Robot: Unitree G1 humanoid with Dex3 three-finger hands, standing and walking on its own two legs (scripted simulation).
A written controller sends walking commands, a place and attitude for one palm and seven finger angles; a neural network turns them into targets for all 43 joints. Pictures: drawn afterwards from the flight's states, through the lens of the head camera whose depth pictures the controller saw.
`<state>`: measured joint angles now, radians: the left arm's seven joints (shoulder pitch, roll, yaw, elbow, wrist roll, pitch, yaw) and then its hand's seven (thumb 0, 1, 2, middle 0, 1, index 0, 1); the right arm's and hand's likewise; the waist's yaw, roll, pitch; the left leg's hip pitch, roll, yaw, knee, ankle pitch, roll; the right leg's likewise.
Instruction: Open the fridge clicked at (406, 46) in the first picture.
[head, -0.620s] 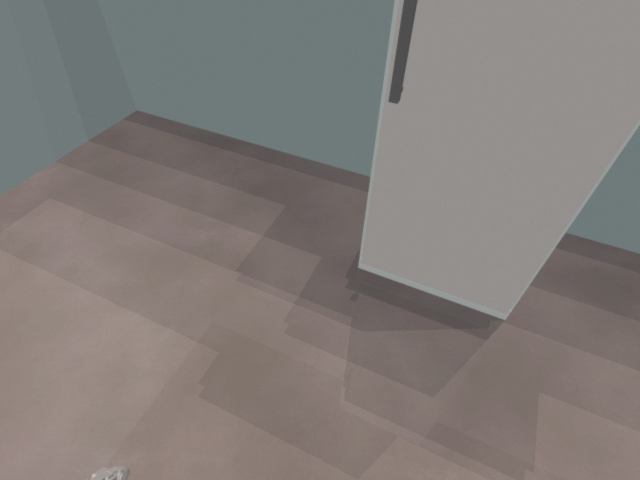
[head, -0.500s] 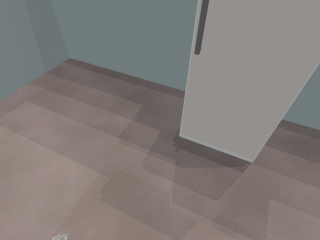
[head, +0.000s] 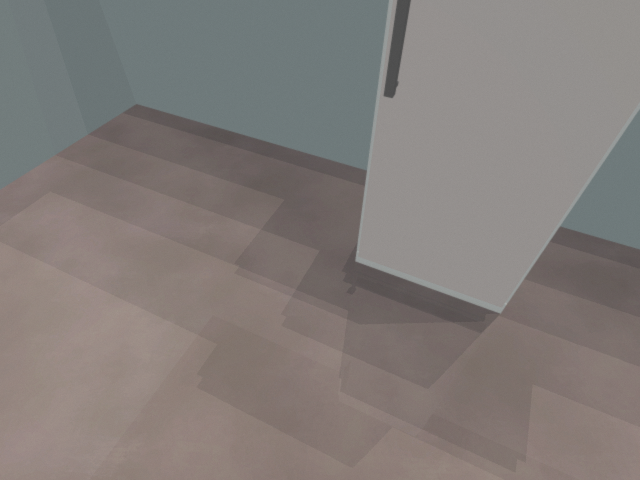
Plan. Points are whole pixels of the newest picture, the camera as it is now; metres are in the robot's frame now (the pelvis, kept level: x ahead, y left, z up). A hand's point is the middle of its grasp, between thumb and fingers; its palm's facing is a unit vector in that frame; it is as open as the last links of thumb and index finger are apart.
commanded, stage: stand and wait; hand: left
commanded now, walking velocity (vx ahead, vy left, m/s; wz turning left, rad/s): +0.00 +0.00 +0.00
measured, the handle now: (400, 40) +0.98 -0.12 +0.14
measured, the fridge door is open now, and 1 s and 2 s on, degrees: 0 0 0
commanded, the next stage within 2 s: look at it before walking up in 0.20 s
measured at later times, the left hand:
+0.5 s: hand out of the picture +0.08 +0.24 -0.15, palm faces -0.04 -0.94 -0.33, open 7.3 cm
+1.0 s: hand out of the picture +0.09 +0.24 -0.15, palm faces -0.03 -0.94 -0.34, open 7.3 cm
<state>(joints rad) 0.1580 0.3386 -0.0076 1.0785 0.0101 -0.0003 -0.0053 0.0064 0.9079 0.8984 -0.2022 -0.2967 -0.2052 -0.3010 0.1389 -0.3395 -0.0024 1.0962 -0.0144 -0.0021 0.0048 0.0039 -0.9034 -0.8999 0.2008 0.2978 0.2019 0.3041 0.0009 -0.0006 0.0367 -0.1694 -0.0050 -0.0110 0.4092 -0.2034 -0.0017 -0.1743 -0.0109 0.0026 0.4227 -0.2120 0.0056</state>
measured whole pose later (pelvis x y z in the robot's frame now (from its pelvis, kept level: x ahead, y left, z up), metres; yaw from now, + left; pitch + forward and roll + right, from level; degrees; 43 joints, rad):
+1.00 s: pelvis +0.01 +0.00 +0.00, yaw -1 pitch -2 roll +0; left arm 0.13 0.34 0.00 1.08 0.01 0.00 0.00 0.01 0.91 0.90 -0.20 -0.30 -0.21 -0.30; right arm 0.10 -0.34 0.00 1.10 -0.01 -0.01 0.00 0.00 -0.90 -0.90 0.20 0.30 0.20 0.30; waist 0.01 0.00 0.04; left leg -0.13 0.00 0.00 0.36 -0.20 -0.01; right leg -0.14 0.00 0.01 0.38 -0.21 0.00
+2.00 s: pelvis -0.02 +0.03 +0.01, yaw -20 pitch +0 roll -2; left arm 0.29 0.23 0.08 0.99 0.04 0.04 -0.02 0.01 0.91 0.90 -0.20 -0.30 -0.20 -0.30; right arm 0.33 -0.16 -0.02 1.02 -0.03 -0.01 -0.02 0.00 -0.91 -0.90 0.20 0.30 0.20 0.30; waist 0.00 -0.03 -0.05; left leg -0.14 0.02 0.04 0.39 -0.26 0.04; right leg -0.50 0.05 0.03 1.02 -0.31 0.01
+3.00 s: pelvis +0.29 -0.01 +0.00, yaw -21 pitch -1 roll +0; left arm 0.27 0.18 0.08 1.07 0.03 -0.01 -0.01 0.00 0.92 0.90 -0.20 -0.30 -0.20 -0.30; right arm 0.29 -0.15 -0.05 1.06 -0.02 -0.08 -0.03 -0.01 -0.95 -0.90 0.20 0.30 0.20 0.30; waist 0.02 -0.04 0.02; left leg -0.14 0.00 0.22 0.37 -0.23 0.08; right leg -0.56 -0.11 -0.06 1.16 -0.21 0.02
